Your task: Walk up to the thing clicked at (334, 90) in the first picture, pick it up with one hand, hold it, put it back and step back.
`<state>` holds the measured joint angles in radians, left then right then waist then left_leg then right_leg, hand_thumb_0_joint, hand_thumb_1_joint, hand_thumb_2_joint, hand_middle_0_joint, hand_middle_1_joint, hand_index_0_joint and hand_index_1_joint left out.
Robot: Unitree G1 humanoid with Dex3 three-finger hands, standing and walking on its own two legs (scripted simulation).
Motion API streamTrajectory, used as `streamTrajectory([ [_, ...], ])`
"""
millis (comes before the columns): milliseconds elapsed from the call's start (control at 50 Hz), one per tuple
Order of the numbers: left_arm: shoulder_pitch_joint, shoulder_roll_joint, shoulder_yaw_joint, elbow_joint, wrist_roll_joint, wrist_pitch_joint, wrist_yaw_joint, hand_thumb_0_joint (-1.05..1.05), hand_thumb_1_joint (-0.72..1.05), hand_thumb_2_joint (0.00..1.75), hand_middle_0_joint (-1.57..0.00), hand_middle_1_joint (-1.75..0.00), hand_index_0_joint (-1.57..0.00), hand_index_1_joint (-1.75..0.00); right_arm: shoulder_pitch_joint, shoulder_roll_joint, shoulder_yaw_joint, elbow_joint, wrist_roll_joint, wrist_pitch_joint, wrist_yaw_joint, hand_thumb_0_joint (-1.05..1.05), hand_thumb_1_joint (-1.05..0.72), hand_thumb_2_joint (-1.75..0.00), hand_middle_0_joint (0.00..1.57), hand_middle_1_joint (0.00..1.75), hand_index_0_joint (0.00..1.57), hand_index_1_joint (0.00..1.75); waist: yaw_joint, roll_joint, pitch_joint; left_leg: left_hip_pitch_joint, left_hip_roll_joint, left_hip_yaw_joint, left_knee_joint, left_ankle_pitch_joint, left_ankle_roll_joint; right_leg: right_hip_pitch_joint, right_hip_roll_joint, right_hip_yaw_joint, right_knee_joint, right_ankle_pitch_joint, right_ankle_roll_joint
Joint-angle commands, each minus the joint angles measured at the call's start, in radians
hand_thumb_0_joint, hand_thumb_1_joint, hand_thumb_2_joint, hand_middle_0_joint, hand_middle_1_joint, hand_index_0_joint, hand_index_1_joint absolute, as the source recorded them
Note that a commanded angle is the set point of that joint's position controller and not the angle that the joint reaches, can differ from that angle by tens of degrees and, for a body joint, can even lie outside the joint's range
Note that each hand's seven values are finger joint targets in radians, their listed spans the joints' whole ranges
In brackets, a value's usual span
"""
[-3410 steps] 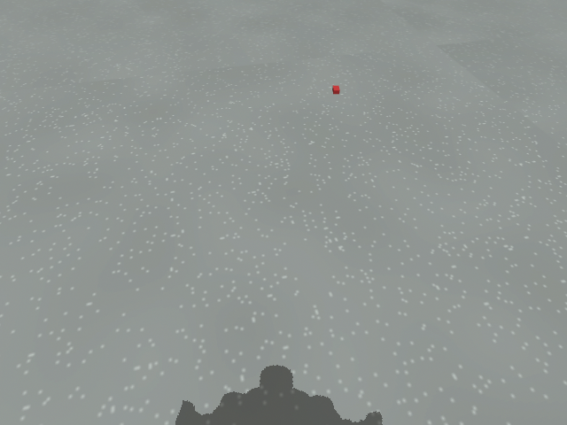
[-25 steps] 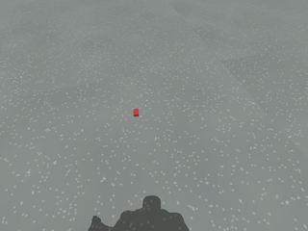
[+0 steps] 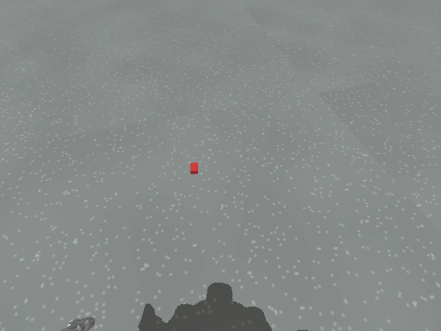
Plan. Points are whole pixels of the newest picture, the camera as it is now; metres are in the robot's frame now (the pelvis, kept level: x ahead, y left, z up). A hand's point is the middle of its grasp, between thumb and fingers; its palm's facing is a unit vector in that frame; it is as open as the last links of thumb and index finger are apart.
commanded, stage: step back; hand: left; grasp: from above
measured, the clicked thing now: (194, 168) +1.08 +0.23 -0.75
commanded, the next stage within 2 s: stand in 0.30 s
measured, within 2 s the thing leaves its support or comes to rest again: neither
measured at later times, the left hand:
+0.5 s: hand out of the picture +0.14 +0.26 -0.13, palm faces -0.01 -0.94 -0.34, open 7.3 cm
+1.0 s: hand out of the picture +0.08 +0.25 -0.14, palm faces -0.05 -0.94 -0.35, open 7.3 cm
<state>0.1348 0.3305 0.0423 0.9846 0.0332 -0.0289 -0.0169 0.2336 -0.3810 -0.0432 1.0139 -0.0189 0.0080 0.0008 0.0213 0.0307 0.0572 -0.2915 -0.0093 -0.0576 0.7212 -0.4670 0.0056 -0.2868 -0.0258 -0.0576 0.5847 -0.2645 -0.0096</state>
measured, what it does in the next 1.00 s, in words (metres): stands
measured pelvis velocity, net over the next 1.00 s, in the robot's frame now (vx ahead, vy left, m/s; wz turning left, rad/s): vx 0.01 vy -0.01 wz -0.02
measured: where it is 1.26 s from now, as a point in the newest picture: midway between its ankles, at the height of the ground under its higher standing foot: outside the picture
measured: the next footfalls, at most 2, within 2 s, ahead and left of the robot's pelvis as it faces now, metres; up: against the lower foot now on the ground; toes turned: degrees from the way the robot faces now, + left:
none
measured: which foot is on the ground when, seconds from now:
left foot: down 0.00-1.00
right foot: down 0.00-1.00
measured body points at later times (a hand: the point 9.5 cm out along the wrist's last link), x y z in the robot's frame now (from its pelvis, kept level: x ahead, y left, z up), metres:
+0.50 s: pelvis +0.03 +0.01 +0.02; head +0.04 +0.02 +0.47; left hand +0.14 +0.31 -0.11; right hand +0.14 -0.28 -0.11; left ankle +0.01 +0.13 -0.73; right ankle +0.03 -0.12 -0.73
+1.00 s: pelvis +0.01 -0.01 +0.02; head +0.02 -0.01 +0.47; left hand +0.08 +0.29 -0.11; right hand +0.06 -0.31 -0.12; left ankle +0.01 +0.13 -0.73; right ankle +0.03 -0.12 -0.73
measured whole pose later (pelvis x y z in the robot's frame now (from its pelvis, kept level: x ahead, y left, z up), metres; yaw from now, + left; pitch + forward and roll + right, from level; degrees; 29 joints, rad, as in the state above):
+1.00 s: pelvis +0.01 -0.01 +0.02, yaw -1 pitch -2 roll +0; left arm 0.12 0.36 -0.01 1.14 0.01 -0.02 -0.01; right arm 0.13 -0.34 -0.01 1.15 -0.01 0.00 0.01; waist 0.00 0.01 0.06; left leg -0.10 0.02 -0.02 0.31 -0.17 -0.03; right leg -0.15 -0.01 -0.03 0.33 -0.14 -0.01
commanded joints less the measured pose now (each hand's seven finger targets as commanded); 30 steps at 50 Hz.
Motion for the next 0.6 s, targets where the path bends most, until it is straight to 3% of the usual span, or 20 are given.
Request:
streamTrajectory([
  [0, -0.1, 0.266, 0.06, -0.069, -0.014, -0.013, 0.023, 0.0, 0.9, 0.9, -0.2, -0.3, -0.2, -0.3, 0.06, -0.151, -0.039, -0.008, -0.01, -0.042, -0.015, 0.0, -0.9, -0.9, 0.2, 0.3, 0.2, 0.3, -0.043, -0.149, -0.077, 0.113, 0.021, 0.015, -0.316, 0.239, 0.004, 0.018, -0.176, 0.172, -0.112, 0.136, -0.091],
  [20, -0.089, 0.228, 0.048, -0.072, -0.02, -0.011, 0.022, 0.0, 0.9, 0.9, -0.2, -0.3, -0.2, -0.3, 0.041, -0.179, -0.049, -0.011, -0.021, -0.05, -0.021, 0.0, -0.9, -0.9, 0.2, 0.3, 0.2, 0.3, -0.039, -0.079, -0.109, 0.157, 0.089, -0.09, -0.359, 0.371, 0.023, 0.011, -0.141, 0.129, -0.023, 0.262, -0.056],
  [40, -0.08, 0.197, 0.039, -0.073, -0.034, -0.01, 0.023, 0.0, 0.9, 0.9, -0.2, -0.3, -0.2, -0.3, 0.009, -0.216, -0.054, -0.021, -0.024, -0.059, -0.025, 0.0, -0.9, -0.9, 0.2, 0.3, 0.2, 0.3, -0.014, 0.019, -0.133, 0.157, 0.202, -0.224, -0.374, 0.518, 0.06, 0.009, -0.071, 0.074, 0.05, 0.229, -0.019],
  [60, -0.079, 0.206, 0.039, -0.052, -0.044, -0.005, 0.023, 0.0, 0.9, 0.9, -0.2, -0.3, -0.2, -0.3, -0.094, -0.246, -0.051, -0.035, -0.015, -0.057, -0.022, 0.0, -0.9, -0.9, 0.2, 0.3, 0.2, 0.3, 0.024, 0.043, -0.092, 0.077, 0.223, -0.228, -0.345, 0.473, 0.105, 0.031, -0.018, 0.043, -0.013, 0.022, -0.001],
  [80, -0.075, 0.22, 0.041, -0.034, -0.038, -0.008, 0.027, 0.0, 0.9, 0.9, -0.2, -0.3, -0.2, -0.3, -0.133, -0.244, -0.049, -0.038, -0.01, -0.053, -0.016, 0.0, -0.9, -0.9, 0.2, 0.3, 0.2, 0.3, 0.021, 0.049, -0.084, 0.048, 0.213, -0.19, -0.308, 0.469, 0.112, 0.096, -0.032, 0.055, -0.072, -0.004, -0.008],
  [100, -0.069, 0.229, 0.039, -0.018, -0.034, -0.015, 0.03, 0.0, 0.9, 0.9, -0.2, -0.3, -0.2, -0.3, -0.148, -0.207, -0.038, -0.029, -0.006, -0.05, -0.012, 0.0, -0.9, -0.9, 0.2, 0.3, 0.2, 0.3, 0.027, 0.027, -0.097, 0.056, 0.182, -0.131, -0.289, 0.528, 0.08, 0.139, -0.057, 0.064, -0.108, 0.093, -0.012],
  [120, -0.069, 0.24, 0.041, -0.016, -0.029, -0.019, 0.03, 0.0, 0.9, 0.9, -0.2, -0.3, -0.2, -0.3, -0.126, -0.191, -0.034, -0.025, 0.0, -0.049, -0.014, 0.0, -0.9, -0.9, 0.2, 0.3, 0.2, 0.3, 0.012, 0.012, -0.126, 0.092, 0.144, -0.072, -0.255, 0.613, 0.053, 0.172, -0.078, 0.081, -0.102, 0.238, -0.026],
  [160, -0.075, 0.256, 0.045, -0.013, -0.032, -0.022, 0.034, 0.0, 0.9, 0.9, -0.2, -0.3, -0.2, -0.3, -0.091, -0.181, -0.032, -0.015, 0.004, -0.045, -0.022, 0.0, -0.9, -0.9, 0.2, 0.3, 0.2, 0.3, -0.007, 0.021, -0.145, 0.092, 0.11, -0.04, -0.233, 0.688, 0.023, 0.208, -0.105, 0.097, -0.07, 0.389, -0.036],
  [200, -0.083, 0.247, 0.039, -0.009, -0.034, -0.017, 0.037, 0.0, 0.9, 0.9, -0.2, -0.3, -0.2, -0.3, -0.101, -0.184, -0.037, 0.0, 0.006, -0.041, -0.023, 0.0, -0.9, -0.9, 0.2, 0.3, 0.2, 0.3, -0.009, 0.03, -0.17, 0.137, 0.114, -0.039, -0.234, 0.722, 0.023, 0.2, -0.107, 0.084, -0.066, 0.402, -0.039],
  [260, -0.099, 0.238, 0.031, 0.003, -0.033, -0.01, 0.04, 0.0, 0.9, 0.9, -0.2, -0.3, -0.2, -0.3, -0.138, -0.178, -0.04, 0.003, 0.007, -0.035, -0.023, 0.0, -0.9, -0.9, 0.2, 0.3, 0.2, 0.3, -0.009, 0.015, -0.166, 0.156, 0.126, -0.046, -0.255, 0.695, 0.035, 0.183, -0.097, 0.07, -0.081, 0.354, -0.034],
  [280, -0.076, 0.197, 0.009, 0.032, -0.04, -0.003, 0.033, 0.0, 0.9, 0.9, -0.2, -0.3, -0.2, -0.3, -0.135, -0.18, -0.021, 0.003, 0.013, -0.046, -0.021, 0.0, -0.9, -0.9, 0.2, 0.3, 0.2, 0.3, -0.011, 0.008, -0.164, 0.192, 0.145, -0.079, -0.309, 0.744, 0.036, 0.187, -0.086, 0.089, -0.102, 0.387, -0.024],
  [300, -0.089, 0.204, 0.01, 0.031, -0.038, 0.001, 0.031, 0.0, 0.9, 0.9, -0.2, -0.3, -0.2, -0.3, -0.136, -0.189, -0.023, 0.006, 0.012, -0.05, -0.021, 0.0, -0.9, -0.9, 0.2, 0.3, 0.2, 0.3, -0.014, 0.005, -0.146, 0.189, 0.153, -0.079, -0.324, 0.762, 0.031, 0.198, -0.082, 0.084, -0.116, 0.368, -0.016],
  [340, -0.108, 0.21, 0.008, 0.037, -0.034, 0.004, 0.032, 0.0, 0.9, 0.9, -0.2, -0.3, -0.2, -0.3, -0.163, -0.191, -0.023, 0.011, 0.013, -0.051, -0.02, 0.0, -0.9, -0.9, 0.2, 0.3, 0.2, 0.3, -0.015, 0.004, -0.128, 0.173, 0.152, -0.078, -0.35, 0.707, 0.026, 0.213, -0.084, 0.086, -0.141, 0.334, -0.01],
  [440, -0.106, 0.218, 0.001, 0.06, -0.029, -0.002, 0.027, 0.0, 0.9, 0.9, -0.2, -0.3, -0.2, -0.3, -0.198, -0.176, -0.015, 0.018, 0.014, -0.046, -0.016, 0.0, -0.9, -0.9, 0.2, 0.3, 0.2, 0.3, -0.013, -0.024, -0.131, 0.218, 0.139, -0.049, -0.393, 0.636, 0.016, 0.24, -0.106, 0.101, -0.208, 0.374, -0.009],
  [580, -0.116, 0.224, -0.004, 0.08, -0.025, -0.007, 0.025, 0.0, 0.9, 0.9, -0.2, -0.3, -0.2, -0.3, -0.23, -0.168, -0.011, 0.034, 0.013, -0.042, -0.006, 0.0, -0.9, -0.9, 0.2, 0.3, 0.2, 0.3, -0.013, -0.019, -0.075, 0.192, 0.131, -0.044, -0.458, 0.443, 0.005, 0.213, -0.107, 0.111, -0.285, 0.229, -0.002],
])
